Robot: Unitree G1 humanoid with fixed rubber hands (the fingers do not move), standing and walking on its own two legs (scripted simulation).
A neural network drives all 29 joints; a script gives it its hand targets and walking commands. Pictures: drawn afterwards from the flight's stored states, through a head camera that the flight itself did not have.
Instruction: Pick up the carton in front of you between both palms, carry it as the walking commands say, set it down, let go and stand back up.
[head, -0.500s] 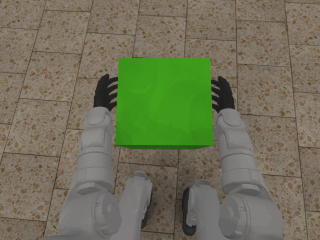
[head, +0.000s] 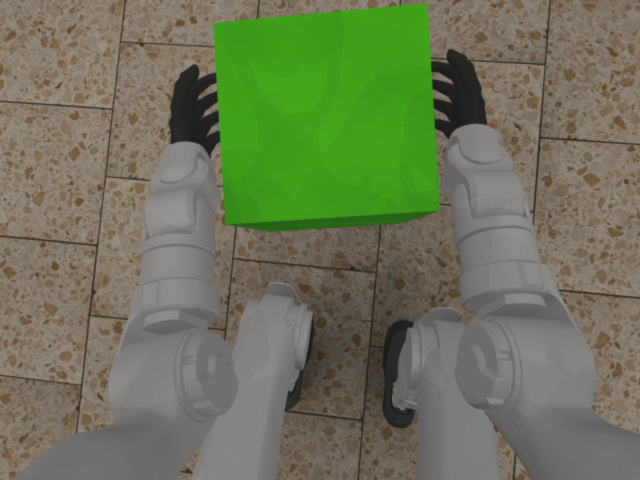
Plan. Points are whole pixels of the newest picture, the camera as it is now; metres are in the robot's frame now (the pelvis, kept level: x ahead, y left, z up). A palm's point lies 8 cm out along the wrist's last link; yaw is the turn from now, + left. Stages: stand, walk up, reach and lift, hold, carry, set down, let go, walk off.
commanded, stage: set down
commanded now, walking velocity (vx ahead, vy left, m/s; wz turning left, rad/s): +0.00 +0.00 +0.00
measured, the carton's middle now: (328, 147) +0.50 +0.07 -0.18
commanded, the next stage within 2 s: none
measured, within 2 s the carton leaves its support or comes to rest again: rests again in 1.10 s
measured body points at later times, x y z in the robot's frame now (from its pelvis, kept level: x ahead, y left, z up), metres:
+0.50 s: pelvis +0.00 +0.00 -0.09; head +0.36 +0.02 +0.17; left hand +0.50 +0.24 -0.25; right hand +0.57 -0.05 -0.27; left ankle +0.10 +0.12 -0.45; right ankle +0.11 -0.11 -0.45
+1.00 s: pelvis -0.01 +0.00 -0.12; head +0.35 +0.01 +0.15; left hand +0.49 +0.24 -0.27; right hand +0.56 -0.06 -0.29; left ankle +0.10 +0.12 -0.45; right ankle +0.11 -0.11 -0.45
